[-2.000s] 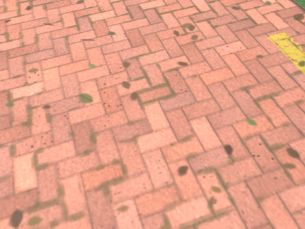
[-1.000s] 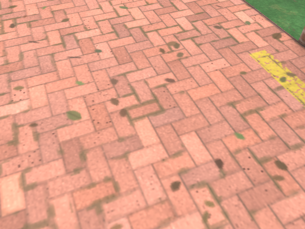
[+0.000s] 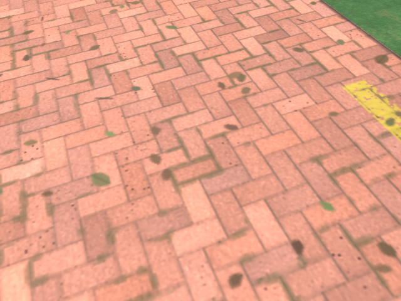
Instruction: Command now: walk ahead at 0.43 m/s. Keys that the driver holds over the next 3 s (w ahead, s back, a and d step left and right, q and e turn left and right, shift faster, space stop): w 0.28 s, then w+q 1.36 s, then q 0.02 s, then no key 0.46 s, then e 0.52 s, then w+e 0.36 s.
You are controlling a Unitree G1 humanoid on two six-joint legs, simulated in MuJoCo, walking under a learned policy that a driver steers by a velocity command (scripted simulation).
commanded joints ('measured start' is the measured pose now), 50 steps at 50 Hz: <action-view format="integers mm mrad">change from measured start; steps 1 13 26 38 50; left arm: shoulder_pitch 37 152 -26 -394 -158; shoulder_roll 115 170 138 160 145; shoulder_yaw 8 26 31 29 46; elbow -35 -24 -195 -365 -309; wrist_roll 7 -11 6 -6 18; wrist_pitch -3 29 -20 -21 -12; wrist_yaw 3 41 35 16 12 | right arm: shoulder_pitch -56 -400 -100 94 39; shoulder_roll -68 -28 -78 -136 -64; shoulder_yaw -21 0 -40 -66 -56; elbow -65 -211 -121 -92 -202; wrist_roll -13 -4 -28 2 0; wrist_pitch -16 -21 -21 15 45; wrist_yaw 11 46 36 -22 -7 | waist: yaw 4 36 13 -79 -10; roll -147 -117 -16 32 -161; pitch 110 158 0 47 29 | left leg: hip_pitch -285 -190 289 286 -201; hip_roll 86 20 142 109 82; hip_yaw -21 29 -328 -322 -95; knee -34 -554 -909 -812 86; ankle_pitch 142 324 278 145 2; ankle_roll -21 -15 221 121 -53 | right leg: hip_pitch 128 235 -409 -299 40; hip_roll -230 -270 -150 -49 -277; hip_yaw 254 98 126 125 237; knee -268 -249 735 89 -208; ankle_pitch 102 419 -47 317 125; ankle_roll -109 -115 26 86 -112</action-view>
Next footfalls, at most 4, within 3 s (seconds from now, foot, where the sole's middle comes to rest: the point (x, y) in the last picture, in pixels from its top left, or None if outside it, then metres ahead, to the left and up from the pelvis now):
0.34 left None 0.38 0.13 -0.78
0.84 right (241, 263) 0.67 -0.05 -0.78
1.38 left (147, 229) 0.82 0.30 -0.78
1.84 right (146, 163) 1.15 0.34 -0.78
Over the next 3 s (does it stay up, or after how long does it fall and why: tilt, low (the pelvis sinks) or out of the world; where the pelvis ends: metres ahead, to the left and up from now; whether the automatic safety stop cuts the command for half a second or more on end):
stays up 1.04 0.40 0.00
